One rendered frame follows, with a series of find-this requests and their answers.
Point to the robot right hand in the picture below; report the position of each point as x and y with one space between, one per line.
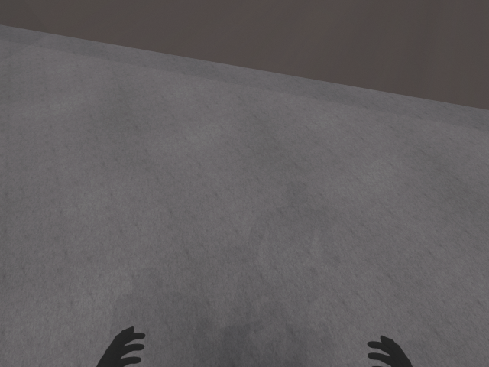
397 357

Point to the robot left hand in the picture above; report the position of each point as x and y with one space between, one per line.
113 354

